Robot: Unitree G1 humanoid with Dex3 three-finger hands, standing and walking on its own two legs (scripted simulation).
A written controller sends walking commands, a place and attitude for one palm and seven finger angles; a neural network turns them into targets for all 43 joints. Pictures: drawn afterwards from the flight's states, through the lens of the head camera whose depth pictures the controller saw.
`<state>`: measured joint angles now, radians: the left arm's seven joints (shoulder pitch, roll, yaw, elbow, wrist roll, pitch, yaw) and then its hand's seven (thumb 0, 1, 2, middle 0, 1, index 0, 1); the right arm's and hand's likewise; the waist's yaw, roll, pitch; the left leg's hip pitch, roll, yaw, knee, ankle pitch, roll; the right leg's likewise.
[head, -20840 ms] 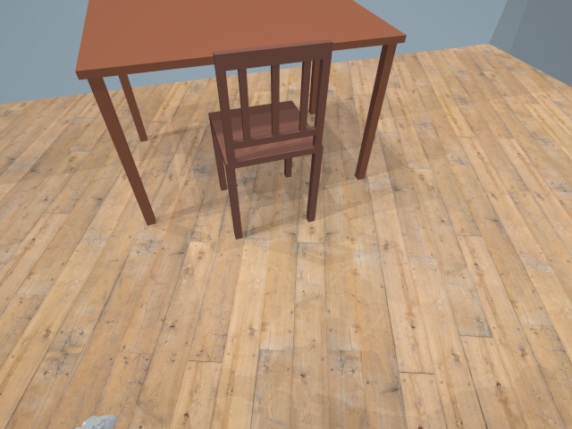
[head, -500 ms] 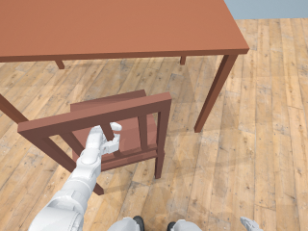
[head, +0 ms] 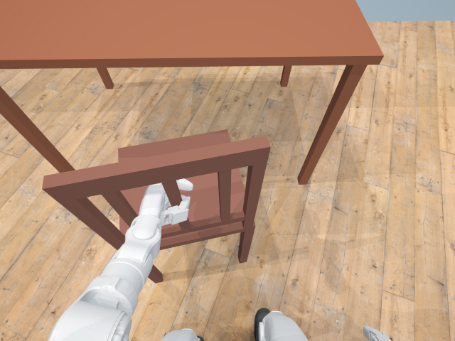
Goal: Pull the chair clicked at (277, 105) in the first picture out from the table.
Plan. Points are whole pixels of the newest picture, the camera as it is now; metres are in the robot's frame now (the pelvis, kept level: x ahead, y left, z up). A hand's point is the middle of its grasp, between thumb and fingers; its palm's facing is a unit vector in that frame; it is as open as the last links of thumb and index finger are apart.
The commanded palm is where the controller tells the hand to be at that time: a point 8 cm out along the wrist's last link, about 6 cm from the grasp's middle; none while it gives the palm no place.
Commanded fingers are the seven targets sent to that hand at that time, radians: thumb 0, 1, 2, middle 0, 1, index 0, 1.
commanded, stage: step backward, pulling the chair out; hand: left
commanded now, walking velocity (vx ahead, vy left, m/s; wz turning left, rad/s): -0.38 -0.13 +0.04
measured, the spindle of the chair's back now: (177, 205) +0.39 +0.12 -0.10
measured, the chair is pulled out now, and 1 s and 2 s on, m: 0.21 0.33 0.55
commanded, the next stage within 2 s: stop walking, hand still on the chair in 1.92 s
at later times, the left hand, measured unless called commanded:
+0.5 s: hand (180, 236) +0.30 +0.10 -0.06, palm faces -0.03 -0.98 -0.17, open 5.5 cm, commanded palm +0.31 +0.15 -0.05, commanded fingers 0.00 0.90 0.90 -0.50 -1.45 -0.50 -1.45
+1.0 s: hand (177, 273) +0.23 +0.10 -0.06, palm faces +0.00 -0.98 -0.19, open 5.5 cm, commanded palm +0.22 +0.15 -0.05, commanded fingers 0.00 0.90 0.90 -0.50 -1.45 -0.50 -1.45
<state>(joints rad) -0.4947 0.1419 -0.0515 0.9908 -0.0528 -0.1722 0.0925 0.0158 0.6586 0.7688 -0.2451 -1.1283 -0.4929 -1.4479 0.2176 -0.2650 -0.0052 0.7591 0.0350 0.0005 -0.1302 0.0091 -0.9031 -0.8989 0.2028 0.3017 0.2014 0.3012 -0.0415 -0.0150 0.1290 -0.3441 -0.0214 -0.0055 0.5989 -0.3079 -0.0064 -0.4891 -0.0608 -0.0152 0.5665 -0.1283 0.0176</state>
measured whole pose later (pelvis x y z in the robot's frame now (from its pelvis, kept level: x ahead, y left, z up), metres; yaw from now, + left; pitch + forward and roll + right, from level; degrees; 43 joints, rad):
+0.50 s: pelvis -0.04 -0.02 +0.00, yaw +2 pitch +3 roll +0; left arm -0.46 0.14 -0.04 0.98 -0.05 -0.16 0.09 0.03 0.65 0.77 -0.24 -1.15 -0.49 -1.45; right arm 0.26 -0.23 0.00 0.74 0.03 0.04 -0.11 0.01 -0.90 -0.90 0.20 0.30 0.20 0.30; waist -0.03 0.01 0.11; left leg -0.38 0.02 -0.03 0.62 -0.28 -0.03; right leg -0.40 -0.02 -0.03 0.63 -0.21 0.00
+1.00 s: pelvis -0.13 -0.03 +0.00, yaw +0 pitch +2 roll -1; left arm -0.50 0.18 0.02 0.99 -0.05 -0.18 0.09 0.04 0.64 0.78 -0.27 -1.14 -0.49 -1.45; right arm 0.17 -0.20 0.00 0.72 0.01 0.04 -0.08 0.01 -0.90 -0.90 0.20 0.30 0.20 0.30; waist -0.04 0.04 0.18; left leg -0.41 0.09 -0.01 0.58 -0.20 -0.04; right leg -0.33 0.03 -0.03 0.54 -0.25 -0.01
